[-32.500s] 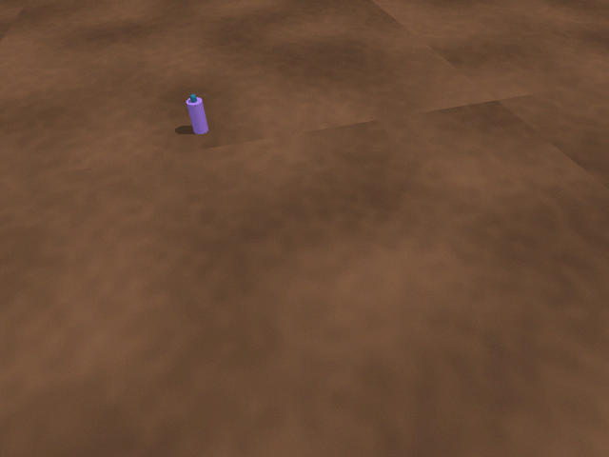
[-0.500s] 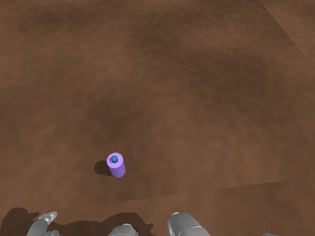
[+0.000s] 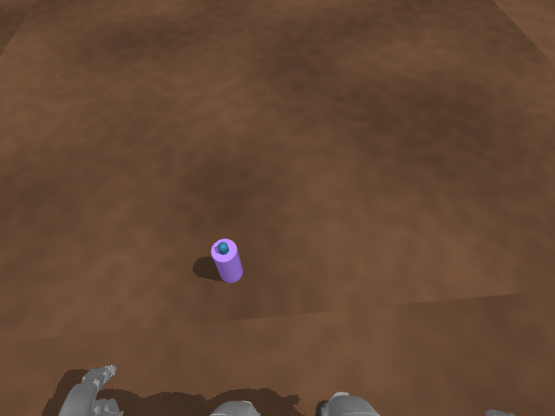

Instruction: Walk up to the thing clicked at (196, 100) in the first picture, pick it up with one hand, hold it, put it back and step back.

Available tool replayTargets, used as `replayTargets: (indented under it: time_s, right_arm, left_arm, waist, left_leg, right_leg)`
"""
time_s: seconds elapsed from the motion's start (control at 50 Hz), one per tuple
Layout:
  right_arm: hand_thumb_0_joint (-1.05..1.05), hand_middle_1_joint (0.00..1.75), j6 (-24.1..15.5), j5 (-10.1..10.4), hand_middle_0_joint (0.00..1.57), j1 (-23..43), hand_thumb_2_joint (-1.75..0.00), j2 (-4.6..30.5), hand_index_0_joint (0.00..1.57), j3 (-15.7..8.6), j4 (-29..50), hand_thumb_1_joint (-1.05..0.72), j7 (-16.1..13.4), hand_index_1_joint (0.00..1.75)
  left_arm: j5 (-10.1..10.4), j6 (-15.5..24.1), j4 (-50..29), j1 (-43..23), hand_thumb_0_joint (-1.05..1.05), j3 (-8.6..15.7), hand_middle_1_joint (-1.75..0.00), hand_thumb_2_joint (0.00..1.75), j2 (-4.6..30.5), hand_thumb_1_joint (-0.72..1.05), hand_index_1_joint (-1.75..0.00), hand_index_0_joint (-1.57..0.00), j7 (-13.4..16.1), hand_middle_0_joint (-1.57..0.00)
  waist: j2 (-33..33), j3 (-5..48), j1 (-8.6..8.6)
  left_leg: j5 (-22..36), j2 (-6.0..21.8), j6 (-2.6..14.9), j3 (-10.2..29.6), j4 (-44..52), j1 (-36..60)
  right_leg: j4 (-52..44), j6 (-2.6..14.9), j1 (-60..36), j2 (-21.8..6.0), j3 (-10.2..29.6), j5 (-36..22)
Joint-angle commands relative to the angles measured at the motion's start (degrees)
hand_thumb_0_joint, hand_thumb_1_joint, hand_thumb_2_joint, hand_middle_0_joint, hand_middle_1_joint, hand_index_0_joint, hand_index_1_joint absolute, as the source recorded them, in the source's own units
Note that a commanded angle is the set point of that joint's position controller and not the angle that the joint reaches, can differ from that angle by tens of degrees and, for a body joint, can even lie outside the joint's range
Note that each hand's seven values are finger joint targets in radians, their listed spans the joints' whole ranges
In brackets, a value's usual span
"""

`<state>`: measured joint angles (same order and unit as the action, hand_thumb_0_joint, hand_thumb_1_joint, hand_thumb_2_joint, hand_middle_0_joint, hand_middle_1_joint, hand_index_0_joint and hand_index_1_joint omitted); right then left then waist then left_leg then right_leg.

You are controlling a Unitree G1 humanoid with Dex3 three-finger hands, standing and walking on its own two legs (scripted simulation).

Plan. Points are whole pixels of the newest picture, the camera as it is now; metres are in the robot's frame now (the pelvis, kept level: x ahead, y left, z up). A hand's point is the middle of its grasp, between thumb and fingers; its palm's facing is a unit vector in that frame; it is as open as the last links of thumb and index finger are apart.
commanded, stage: step back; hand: left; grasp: from the side
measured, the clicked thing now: (227, 259) +0.63 +0.22 -0.64
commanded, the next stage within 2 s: none
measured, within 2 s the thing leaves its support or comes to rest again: neither
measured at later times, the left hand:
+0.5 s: hand out of the picture -0.09 +0.24 -0.15, palm faces -0.07 -0.91 -0.41, open 7.4 cm
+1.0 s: hand out of the picture -0.23 +0.23 -0.14, palm faces +0.03 -0.93 -0.35, open 7.4 cm
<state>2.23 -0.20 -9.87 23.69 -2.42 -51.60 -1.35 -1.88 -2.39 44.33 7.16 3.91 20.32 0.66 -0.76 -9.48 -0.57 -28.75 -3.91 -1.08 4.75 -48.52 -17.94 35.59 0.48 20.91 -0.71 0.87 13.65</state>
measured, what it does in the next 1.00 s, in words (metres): walks backwards: left foot, then right foot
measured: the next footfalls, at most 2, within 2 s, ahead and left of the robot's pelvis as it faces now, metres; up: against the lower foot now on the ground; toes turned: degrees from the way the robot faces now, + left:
left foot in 0.04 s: +0.00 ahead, +0.11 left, +0.00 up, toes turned -2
right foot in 0.46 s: -0.16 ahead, -0.15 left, +0.00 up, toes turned -1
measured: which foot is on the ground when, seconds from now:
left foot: up 0.00-0.02, down 0.04-0.48, up 0.50-0.82, down 0.84-1.00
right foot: down 0.00-0.06, up 0.08-0.44, down 0.46-0.86, up 0.88-1.00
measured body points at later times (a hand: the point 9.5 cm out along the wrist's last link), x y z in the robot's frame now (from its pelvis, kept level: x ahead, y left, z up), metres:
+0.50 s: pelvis -0.17 -0.03 -0.01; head -0.11 -0.04 +0.43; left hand -0.08 +0.29 -0.12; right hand -0.04 -0.35 -0.12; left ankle -0.04 +0.11 -0.72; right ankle -0.20 -0.15 -0.73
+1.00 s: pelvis -0.34 -0.03 +0.00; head -0.30 -0.01 +0.45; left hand -0.23 +0.28 -0.12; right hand -0.26 -0.34 -0.11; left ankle -0.32 +0.08 -0.73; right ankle -0.34 -0.17 -0.64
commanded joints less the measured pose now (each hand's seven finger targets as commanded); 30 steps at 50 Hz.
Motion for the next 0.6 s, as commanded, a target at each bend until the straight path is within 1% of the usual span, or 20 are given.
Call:
replayTargets:
  time_s: [0.0, 0.02, 0.04, 0.06, 0.08, 0.1, 0.14, 0.16, 0.24, 0.3, 0.32, 0.38, 0.42, 0.44, 0.46, 0.48, 0.5, 0.52, 0.56, 0.58]
  right_arm:
    - [0.00, 0.30, -2.2, -1.0, 0.20, -6.4, -0.90, 7.9, 0.20, -3.3, 2.8, -0.90, -0.4, 0.30]
    - [0.00, 0.30, -2.4, -1.6, 0.20, -5.4, -0.90, 9.4, 0.20, -4.0, 3.3, -0.90, -0.3, 0.30]
    - [0.00, 0.30, -2.5, -2.4, 0.20, -4.4, -0.90, 14.2, 0.20, -5.1, 4.1, -0.90, -0.2, 0.30]
    - [0.00, 0.30, -2.3, -2.5, 0.20, -0.7, -0.90, 17.7, 0.20, -5.5, 5.3, -0.90, 0.3, 0.30]
    - [0.00, 0.30, -2.4, -2.3, 0.20, -0.7, -0.90, 19.3, 0.20, -5.9, 6.0, -0.90, 0.2, 0.30]
    - [0.00, 0.30, -2.7, -2.2, 0.20, 1.6, -0.90, 17.4, 0.20, -5.7, 6.1, -0.90, -0.3, 0.30]
    - [0.00, 0.30, -2.8, -2.6, 0.20, 5.7, -0.90, 12.5, 0.20, -4.1, 7.1, -0.90, -0.5, 0.30]
    - [0.00, 0.30, -2.8, -2.2, 0.20, 5.6, -0.90, 11.7, 0.20, -3.9, 7.2, -0.90, -0.5, 0.30]
    - [0.00, 0.30, -2.6, -1.4, 0.20, 0.7, -0.90, 10.4, 0.20, -4.1, 6.9, -0.90, -0.6, 0.30]
    - [0.00, 0.30, -2.2, -1.2, 0.20, -0.7, -0.90, 11.3, 0.20, -4.6, 7.4, -0.90, -0.7, 0.30]
    - [0.00, 0.30, -2.0, -1.5, 0.20, -1.1, -0.90, 11.8, 0.20, -4.7, 7.5, -0.90, -0.6, 0.30]
    - [0.00, 0.30, -1.1, -1.5, 0.20, 2.3, -0.90, 13.2, 0.20, -4.9, 8.8, -0.90, -0.1, 0.30]
    - [0.00, 0.30, -0.1, -0.9, 0.20, 5.2, -0.90, 13.2, 0.20, -4.8, 9.4, -0.90, 0.1, 0.30]
    - [0.00, 0.30, 0.1, -0.3, 0.20, 5.4, -0.90, 11.6, 0.20, -4.3, 9.7, -0.90, 0.3, 0.30]
    - [0.00, 0.30, 0.1, -0.1, 0.20, 5.1, -0.90, 8.3, 0.20, -3.4, 10.7, -0.90, 0.2, 0.30]
    - [0.00, 0.30, 0.3, -0.3, 0.20, 5.8, -0.90, 8.7, 0.20, -3.8, 10.7, -0.90, -0.9, 0.30]
    - [0.00, 0.30, 0.3, -0.2, 0.20, 5.4, -0.90, 11.2, 0.20, -5.0, 9.9, -0.90, -1.2, 0.30]
    - [0.00, 0.30, 0.3, -0.2, 0.20, 4.0, -0.90, 12.4, 0.20, -4.8, 8.4, -0.90, -0.7, 0.30]
    - [0.00, 0.30, 0.0, 0.3, 0.20, -0.7, -0.90, 9.9, 0.20, -3.9, 5.8, -0.90, -0.5, 0.30]
    - [0.00, 0.30, -0.4, 0.2, 0.20, -1.7, -0.90, 8.5, 0.20, -3.1, 5.4, -0.90, -0.7, 0.30]
  left_arm:
    - [0.9, -0.3, -4.6, -0.1, 0.00, 3.4, -0.30, 0.90, 14.5, 0.90, -0.30, -0.20, 0.8, -0.20]
    - [1.0, -0.7, -4.9, 1.0, 0.00, 2.9, -0.30, 0.90, 13.0, 0.90, -0.30, -0.20, 0.6, -0.20]
    - [1.2, -0.7, -5.3, 1.5, 0.00, 2.5, -0.30, 0.90, 11.0, 0.90, -0.30, -0.20, 0.4, -0.20]
    - [1.3, -0.6, -5.3, -0.8, 0.00, 3.2, -0.30, 0.90, 11.6, 0.90, -0.30, -0.20, 1.0, -0.20]
    - [0.5, -0.6, -5.2, -2.9, 0.00, 3.9, -0.30, 0.90, 12.9, 0.90, -0.30, -0.20, 1.6, -0.20]
    - [0.6, -0.7, -4.4, -2.3, 0.00, 4.0, -0.30, 0.90, 13.6, 0.90, -0.30, -0.20, 1.6, -0.20]
    - [1.5, -0.7, -2.2, 2.0, 0.00, 3.9, -0.30, 0.90, 12.5, 0.90, -0.30, -0.20, 1.0, -0.20]
    - [1.5, -0.7, -1.6, 3.7, 0.00, 4.0, -0.30, 0.90, 12.6, 0.90, -0.30, -0.20, 0.8, -0.20]
    - [0.8, -0.1, -2.0, 4.0, 0.00, 4.0, -0.30, 0.90, 11.4, 0.90, -0.30, -0.20, 0.8, -0.20]
    - [0.7, 0.3, -2.2, 3.6, 0.00, 3.5, -0.30, 0.90, 11.1, 0.90, -0.30, -0.20, 0.7, -0.20]
    - [0.7, 0.5, -2.2, 3.4, 0.00, 3.4, -0.30, 0.90, 11.0, 0.90, -0.30, -0.20, 0.6, -0.20]
    - [0.7, 0.8, 0.4, 8.0, 0.00, 3.4, -0.30, 0.90, 11.0, 0.90, -0.30, -0.20, 0.2, -0.20]
    - [0.3, 1.1, 3.3, 13.3, 0.00, 3.7, -0.30, 0.90, 10.9, 0.90, -0.30, -0.20, 0.1, -0.20]
    - [-0.4, 1.4, 3.1, 12.8, 0.00, 4.5, -0.30, 0.90, 13.5, 0.90, -0.30, -0.20, 0.0, -0.20]
    - [-1.0, 1.4, 1.8, 11.7, 0.00, 5.8, -0.30, 0.90, 18.2, 0.90, -0.30, -0.20, -0.2, -0.20]
    - [-0.9, 1.1, -0.9, 5.7, 0.00, 6.8, -0.30, 0.90, 23.7, 0.90, -0.30, -0.20, -0.2, -0.20]
    - [-0.5, 1.3, -2.6, 0.7, 0.00, 6.7, -0.30, 0.90, 23.5, 0.90, -0.30, -0.20, 0.2, -0.20]
    - [-0.7, 1.5, -3.2, -1.4, 0.00, 5.6, -0.30, 0.90, 20.5, 0.90, -0.30, -0.20, 0.3, -0.20]
    - [-0.4, 1.6, -3.4, -5.4, 0.00, 4.7, -0.30, 0.90, 15.0, 0.90, -0.30, -0.20, 0.7, -0.20]
    - [-0.6, 1.5, -3.3, -4.4, 0.00, 4.9, -0.30, 0.90, 14.1, 0.90, -0.30, -0.20, 0.7, -0.20]
  waist:
    - [10.8, 14.1, 1.31]
    - [6.8, 13.8, 0.51]
    - [-5.7, 14.0, 0.26]
    - [-10.8, 11.3, 0.65]
    - [-12.8, 9.8, 3.53]
    - [-10.2, 8.0, 2.05]
    - [-6.3, 8.4, -1.30]
    - [-6.1, 7.9, -2.18]
    - [-6.5, 10.2, 0.84]
    - [-8.2, 12.9, 2.51]
    - [-9.3, 13.5, 2.96]
    - [-12.0, 16.0, 1.17]
    - [-10.5, 16.9, -2.03]
    - [-5.3, 15.0, -1.93]
    - [9.2, 11.9, -2.02]
    - [16.7, 8.6, -3.51]
    - [16.7, 4.2, -1.86]
    - [12.8, 2.7, -0.29]
    - [8.1, 3.2, 2.93]
    - [9.9, 4.8, 2.38]
  left_leg:
    - [16.1, 2.0, 1.63, -4.5, 25.3, 4.7]
    - [21.8, 4.8, 2.59, 0.8, 26.5, 8.9]
    - [29.7, 16.5, 6.93, 16.2, 27.5, 12.9]
    - [32.7, 23.8, 13.27, 22.5, 29.2, 7.0]
    - [32.7, 28.1, 18.66, 27.3, 30.7, -1.1]
    - [31.0, 26.8, 18.65, 23.8, 30.5, -2.8]
    - [38.1, 18.3, 13.72, 10.9, 26.4, 2.9]
    - [37.8, 16.5, 12.17, 8.3, 25.6, 3.6]
    - [40.2, 16.3, 13.66, 8.6, 22.7, 14.9]
    - [42.1, 18.5, 15.79, 8.1, 21.0, 17.9]
    - [41.8, 18.1, 15.45, 7.9, 20.6, 18.3]
    - [37.0, 17.4, 13.32, 6.8, 18.9, 13.3]
    - [30.5, 15.5, 9.98, 4.8, 15.3, 6.7]
    - [22.1, 11.7, 6.82, 4.3, 12.3, -1.2]
    - [5.2, 1.8, 2.80, 1.2, 2.7, -13.8]
    - [-6.5, -1.6, 0.66, 1.7, -11.7, -10.4]
    - [-5.5, 1.5, 0.64, 5.3, -19.0, -7.0]
    - [-1.8, 0.4, 1.25, 6.7, -20.6, -4.9]
    - [3.9, -3.9, 0.99, 5.3, -21.8, -8.7]
    - [4.4, -4.4, 0.62, 4.3, -21.7, -10.1]
  right_leg:
    - [0.3, 8.09, -13.8, -10.1, 11.0, -22.5]
    - [2.4, 5.11, -7.6, -7.2, 9.7, -14.4]
    - [10.9, 1.98, 2.6, -0.5, 5.1, 0.1]
    - [20.0, 0.51, 6.5, 5.9, 3.3, 20.3]
    - [29.7, -0.08, 2.9, 5.7, 8.3, 24.5]
    - [35.1, 0.27, 3.1, 5.2, 10.7, 21.1]
    - [38.7, 0.64, 6.7, 7.3, 11.9, 16.2]
    - [39.1, 0.56, 7.6, 7.9, 11.6, 14.4]
    - [30.8, -2.36, 9.6, 6.8, 9.6, 14.8]
    - [20.8, -3.18, 6.4, 4.4, 6.7, 17.0]
    - [16.1, -3.06, 5.0, 3.7, 5.4, 17.1]
    - [2.0, -1.64, -3.6, 2.0, 1.5, 12.0]
    - [-12.2, 0.45, -11.9, 2.0, -0.3, 0.1]
    - [-11.6, 2.17, -14.2, -0.8, 6.3, -0.6]
    - [-14.9, 6.37, -14.4, -11.5, 23.2, 1.7]
    - [-20.0, 16.03, 1.6, -22.8, 32.2, 5.1]
    - [-22.4, 17.39, 11.3, -24.8, 34.5, 7.9]
    - [-21.0, 15.04, 12.4, -20.8, 28.0, 4.5]
    - [-13.3, 8.90, 3.4, -10.6, 10.7, -9.5]
    - [-11.7, 7.98, -0.3, -9.0, 8.5, -13.1]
